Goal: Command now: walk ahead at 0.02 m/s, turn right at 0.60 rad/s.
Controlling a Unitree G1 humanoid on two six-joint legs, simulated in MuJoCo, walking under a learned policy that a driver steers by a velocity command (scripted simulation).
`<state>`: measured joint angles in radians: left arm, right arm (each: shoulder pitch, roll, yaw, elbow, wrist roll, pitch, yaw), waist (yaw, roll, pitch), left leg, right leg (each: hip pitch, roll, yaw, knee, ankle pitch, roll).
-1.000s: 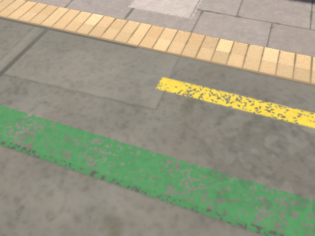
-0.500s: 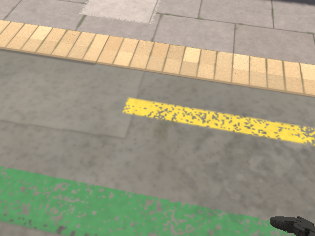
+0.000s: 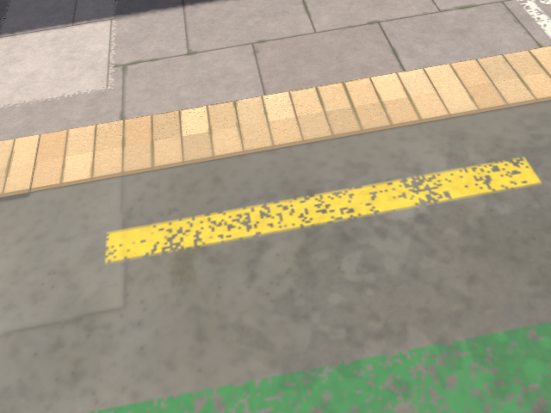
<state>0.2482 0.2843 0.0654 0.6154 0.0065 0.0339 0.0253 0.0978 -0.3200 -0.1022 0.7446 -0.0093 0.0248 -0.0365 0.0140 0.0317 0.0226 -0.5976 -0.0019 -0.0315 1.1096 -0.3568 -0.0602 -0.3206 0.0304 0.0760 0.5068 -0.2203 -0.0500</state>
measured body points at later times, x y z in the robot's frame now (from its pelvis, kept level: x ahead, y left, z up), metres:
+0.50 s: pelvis +0.02 +0.04 +0.00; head +0.06 +0.05 +0.45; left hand +0.24 +0.29 -0.10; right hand +0.08 -0.27 -0.09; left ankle +0.05 +0.15 -0.74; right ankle -0.04 -0.10 -0.66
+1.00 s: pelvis +0.01 -0.01 +0.00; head +0.02 -0.03 +0.45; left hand +0.27 +0.13 -0.09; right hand +0.00 -0.32 -0.12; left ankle +0.06 +0.13 -0.72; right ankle -0.03 -0.10 -0.74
